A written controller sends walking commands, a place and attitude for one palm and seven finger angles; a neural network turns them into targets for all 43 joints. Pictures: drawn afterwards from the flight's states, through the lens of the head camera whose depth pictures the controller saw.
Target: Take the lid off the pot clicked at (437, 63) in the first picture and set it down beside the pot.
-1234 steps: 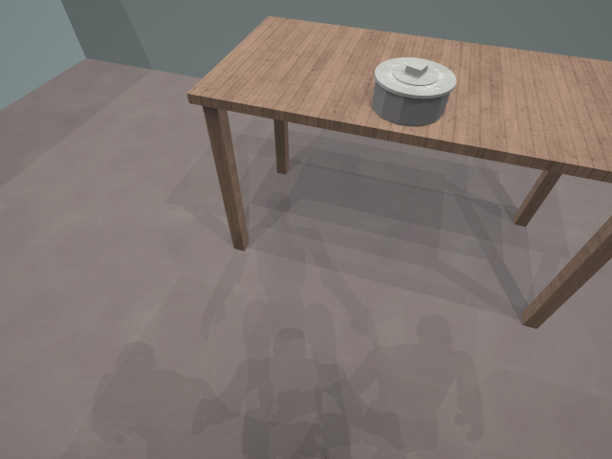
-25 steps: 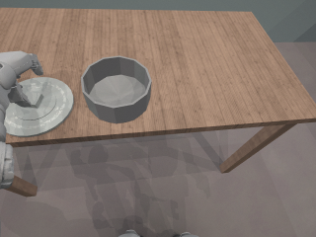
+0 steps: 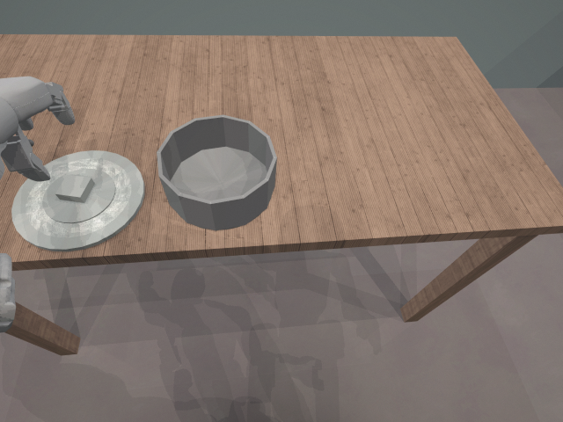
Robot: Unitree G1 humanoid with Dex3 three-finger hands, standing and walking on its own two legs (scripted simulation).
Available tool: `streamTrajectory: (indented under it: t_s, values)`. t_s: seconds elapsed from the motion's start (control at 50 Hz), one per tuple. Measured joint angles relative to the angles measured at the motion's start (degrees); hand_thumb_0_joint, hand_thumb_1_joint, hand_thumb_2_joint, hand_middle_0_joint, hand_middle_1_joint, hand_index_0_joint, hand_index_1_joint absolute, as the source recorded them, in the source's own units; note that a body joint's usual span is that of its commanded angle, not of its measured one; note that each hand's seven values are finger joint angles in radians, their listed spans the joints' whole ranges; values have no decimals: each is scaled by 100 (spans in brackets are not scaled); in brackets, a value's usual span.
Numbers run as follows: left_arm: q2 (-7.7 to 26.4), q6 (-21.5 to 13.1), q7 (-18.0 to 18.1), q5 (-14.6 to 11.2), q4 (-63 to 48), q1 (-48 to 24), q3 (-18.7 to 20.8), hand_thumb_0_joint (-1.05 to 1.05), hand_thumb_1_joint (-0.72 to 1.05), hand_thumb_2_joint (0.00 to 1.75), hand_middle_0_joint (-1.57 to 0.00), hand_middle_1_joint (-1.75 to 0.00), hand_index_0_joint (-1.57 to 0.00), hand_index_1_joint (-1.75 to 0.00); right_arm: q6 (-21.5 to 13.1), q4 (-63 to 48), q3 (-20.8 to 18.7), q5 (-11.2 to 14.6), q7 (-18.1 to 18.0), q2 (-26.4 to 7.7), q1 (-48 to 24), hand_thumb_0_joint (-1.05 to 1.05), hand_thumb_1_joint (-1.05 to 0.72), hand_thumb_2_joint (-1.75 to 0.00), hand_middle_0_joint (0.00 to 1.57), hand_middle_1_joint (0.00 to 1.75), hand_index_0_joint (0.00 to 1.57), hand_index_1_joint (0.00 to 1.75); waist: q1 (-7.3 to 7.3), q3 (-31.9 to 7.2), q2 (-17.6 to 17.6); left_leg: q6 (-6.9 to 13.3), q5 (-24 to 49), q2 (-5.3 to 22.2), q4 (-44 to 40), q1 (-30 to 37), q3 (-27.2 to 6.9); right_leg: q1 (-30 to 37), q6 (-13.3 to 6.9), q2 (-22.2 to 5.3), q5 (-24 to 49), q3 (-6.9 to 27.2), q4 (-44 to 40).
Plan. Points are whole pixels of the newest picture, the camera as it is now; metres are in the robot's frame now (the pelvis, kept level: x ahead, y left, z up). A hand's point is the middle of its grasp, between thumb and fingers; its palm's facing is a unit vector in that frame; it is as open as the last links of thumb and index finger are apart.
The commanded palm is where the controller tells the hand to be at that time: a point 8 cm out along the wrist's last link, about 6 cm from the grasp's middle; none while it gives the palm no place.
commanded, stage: raise the empty hand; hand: left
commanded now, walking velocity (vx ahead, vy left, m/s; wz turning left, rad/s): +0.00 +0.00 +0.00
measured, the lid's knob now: (75, 188) +0.48 +0.33 +0.00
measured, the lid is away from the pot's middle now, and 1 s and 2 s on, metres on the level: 0.23 0.23 0.23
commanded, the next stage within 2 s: draw the hand back to the body in 0.46 s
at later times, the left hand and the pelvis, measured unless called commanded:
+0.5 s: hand (10, 115) +0.46 +0.33 +0.16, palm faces -0.36 -0.12 -0.92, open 11.0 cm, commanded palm +0.48 +0.32 +0.22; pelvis +0.00 +0.00 +0.00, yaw +0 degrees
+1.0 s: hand (7, 146) +0.42 +0.32 +0.15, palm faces -0.32 -0.08 -0.95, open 11.0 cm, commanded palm +0.40 +0.31 +0.21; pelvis +0.00 -0.01 +0.01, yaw +1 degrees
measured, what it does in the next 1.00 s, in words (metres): stands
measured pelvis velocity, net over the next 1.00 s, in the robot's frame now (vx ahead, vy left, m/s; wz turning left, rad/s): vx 0.00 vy -0.01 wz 0.02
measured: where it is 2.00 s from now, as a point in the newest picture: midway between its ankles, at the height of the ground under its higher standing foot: outside the picture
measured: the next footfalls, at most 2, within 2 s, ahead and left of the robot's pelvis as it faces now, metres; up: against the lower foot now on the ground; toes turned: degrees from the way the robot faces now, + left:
none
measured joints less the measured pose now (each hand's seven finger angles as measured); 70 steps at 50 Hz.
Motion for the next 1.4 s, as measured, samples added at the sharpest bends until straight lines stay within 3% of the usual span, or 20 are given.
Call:
streamTrajectory:
  t_s: [0.54,0.72,0.82,0.9,1.06,1.1,1.12,1.16,1.18,1.22,1.26,1.4]
  values:
    - [180,325,-379,44,187,-629,-226,0,-1,66,-36,-86,-36,-85,-57,19,57,42,47,-36,-17,1,-91,-89,20,30,21,30,-32,102,-43,-19,121,-27,-285,286,4,257,36,-23,98,24,-230]
    - [196,132,-329,-55,-229,-174,137,0,-1,66,-36,-86,-36,-85,68,-79,7,7,95,-13,-19,1,-91,-89,20,30,21,30,-49,71,-32,-26,133,-28,-338,340,15,297,25,-24,106,40,-265]
    - [101,207,-352,-78,-723,332,160,0,-1,66,-36,-85,-36,-85,170,-205,-20,3,171,-9,-120,1,-91,-89,20,30,20,30,23,112,20,-23,163,-45,-398,436,12,388,27,-39,124,40,-303]
    - [-1,117,-309,-261,-1296,789,399,0,-1,66,-36,-86,-37,-85,201,-288,-6,-11,208,17,-255,1,-91,-89,20,30,20,30,86,114,41,-20,213,-76,-481,560,-17,509,29,-67,143,12,-357]
    - [-271,416,-274,-443,-2066,1336,107,0,-1,66,-36,-86,-36,-85,209,-443,8,19,329,30,-571,1,-91,-89,20,30,20,30,317,157,85,-40,315,-136,-600,793,-112,742,-30,-118,152,-82,-396]
    - [-560,351,185,-2082,-2130,1504,468,0,-1,66,-37,-86,-37,-85,17,-587,7,19,250,63,-539,1,-91,-89,20,30,20,30,453,335,84,-64,335,-136,-670,1016,-112,937,-115,-114,142,-78,-415]
    - [-746,281,516,-2774,-2227,1637,616,0,-1,66,-37,-86,-37,-85,-104,-633,51,11,201,89,-513,1,-91,-89,20,30,20,30,518,420,59,-82,348,-135,-740,1163,-100,1055,-173,-111,131,-61,-435]
    - [-1127,156,1089,-3881,-2436,1916,870,0,-1,66,-37,-86,-37,-86,-308,-639,185,-7,123,166,-492,1,-91,-89,20,30,20,30,610,491,-45,-109,378,-127,-883,1413,-67,1250,-197,-105,127,-15,-493]
    - [-1298,114,1326,-4283,-2504,2030,988,0,-1,66,-37,-86,-37,-86,-393,-604,259,-21,96,212,-504,1,-91,-89,20,30,20,30,632,498,-110,-122,384,-111,-936,1514,-50,1337,-170,-91,140,7,-534]
    - [-1551,108,1705,-4827,-2621,2215,1238,0,-1,66,-37,-85,-37,-85,-545,-523,380,-65,66,310,-543,1,-91,-89,20,30,20,30,620,497,-248,-164,380,-63,-1013,1684,-28,1495,-106,-49,178,39,-623]
    - [-1673,140,1993,-5141,-2782,2387,1517,0,0,66,-37,-85,-37,-85,-703,-466,448,-126,55,380,-575,1,-91,-89,20,30,21,30,560,503,-359,-222,367,-5,-1069,1828,-14,1638,-88,6,208,61,-711]
    - [-1838,182,2475,-5750,-3737,3322,2165,0,9,69,-34,-79,-34,-79,-1145,-389,274,-268,136,210,-490,1,-90,-89,20,30,21,30,464,525,-209,-350,332,122,-1230,2157,27,1961,-66,124,244,118,-930]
